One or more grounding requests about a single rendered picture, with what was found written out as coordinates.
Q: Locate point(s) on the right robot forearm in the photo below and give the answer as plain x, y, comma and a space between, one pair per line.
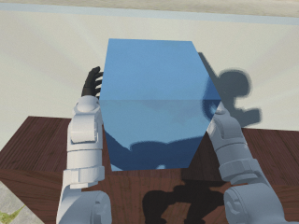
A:
236, 163

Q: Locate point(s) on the right robot upper arm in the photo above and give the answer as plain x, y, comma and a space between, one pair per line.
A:
253, 204

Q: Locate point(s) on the pedestal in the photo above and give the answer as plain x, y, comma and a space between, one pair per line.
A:
33, 161

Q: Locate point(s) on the left robot forearm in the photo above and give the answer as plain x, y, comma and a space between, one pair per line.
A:
84, 167

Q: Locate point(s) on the left robot hand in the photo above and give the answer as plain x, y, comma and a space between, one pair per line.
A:
89, 87

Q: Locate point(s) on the carton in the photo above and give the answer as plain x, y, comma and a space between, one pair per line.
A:
157, 100

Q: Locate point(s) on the left robot upper arm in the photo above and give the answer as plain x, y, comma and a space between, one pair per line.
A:
85, 207

